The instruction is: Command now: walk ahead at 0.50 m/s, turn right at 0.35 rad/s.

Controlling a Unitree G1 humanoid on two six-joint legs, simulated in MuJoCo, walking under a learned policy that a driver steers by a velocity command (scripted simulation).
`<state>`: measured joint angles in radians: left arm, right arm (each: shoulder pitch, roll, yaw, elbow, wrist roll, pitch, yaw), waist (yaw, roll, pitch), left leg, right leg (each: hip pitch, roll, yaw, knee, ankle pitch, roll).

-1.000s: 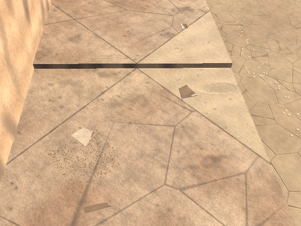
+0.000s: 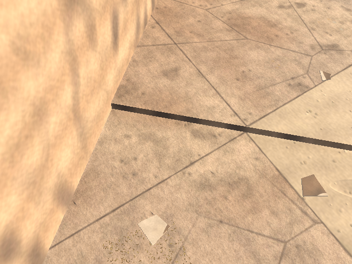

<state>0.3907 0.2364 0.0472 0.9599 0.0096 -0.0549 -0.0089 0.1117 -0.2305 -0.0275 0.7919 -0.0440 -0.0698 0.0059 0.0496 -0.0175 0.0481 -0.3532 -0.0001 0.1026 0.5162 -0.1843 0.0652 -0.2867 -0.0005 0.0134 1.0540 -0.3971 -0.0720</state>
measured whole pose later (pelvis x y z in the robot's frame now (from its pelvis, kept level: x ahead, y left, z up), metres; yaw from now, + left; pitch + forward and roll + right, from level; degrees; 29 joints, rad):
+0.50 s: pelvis +0.26 -0.06 -0.02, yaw -17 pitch +0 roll +0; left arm 0.09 0.25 0.06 0.80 0.03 -0.01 -0.03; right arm 0.34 -0.23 -0.05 0.92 -0.02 -0.06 -0.01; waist -0.03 0.01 0.07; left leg -0.20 0.07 0.12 1.14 -0.43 0.00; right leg -0.43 0.08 -0.11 0.62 -0.21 -0.15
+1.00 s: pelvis +0.45 -0.10 +0.00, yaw -24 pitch -1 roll -1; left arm 0.24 0.25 0.03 0.99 0.01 -0.01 0.03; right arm 0.19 -0.22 0.00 0.90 -0.01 -0.05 -0.02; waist 0.01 -0.02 0.09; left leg -0.33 -0.02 0.06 0.49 -0.14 0.06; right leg -0.15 0.11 0.04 0.74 -0.50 -0.07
